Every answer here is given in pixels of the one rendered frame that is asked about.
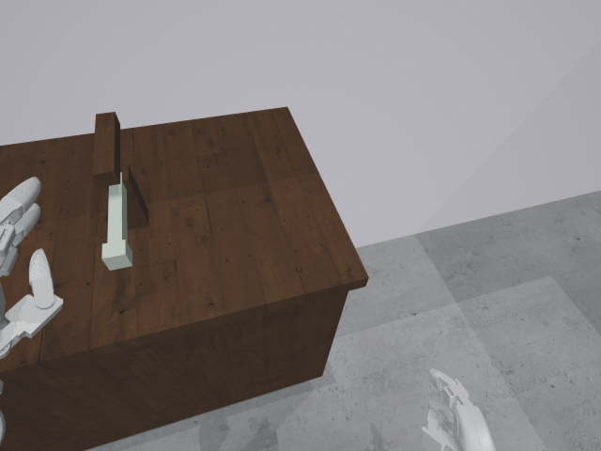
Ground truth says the left robot hand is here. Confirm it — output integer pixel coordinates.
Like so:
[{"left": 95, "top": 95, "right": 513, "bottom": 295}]
[{"left": 0, "top": 177, "right": 63, "bottom": 359}]

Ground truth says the counter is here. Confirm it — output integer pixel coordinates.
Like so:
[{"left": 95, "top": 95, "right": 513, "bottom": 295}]
[{"left": 0, "top": 107, "right": 369, "bottom": 451}]

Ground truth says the right robot hand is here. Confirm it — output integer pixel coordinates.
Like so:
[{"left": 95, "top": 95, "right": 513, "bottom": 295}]
[{"left": 422, "top": 368, "right": 496, "bottom": 451}]

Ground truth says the tap lever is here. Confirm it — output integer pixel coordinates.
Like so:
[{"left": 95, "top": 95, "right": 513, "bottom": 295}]
[{"left": 101, "top": 172, "right": 132, "bottom": 271}]

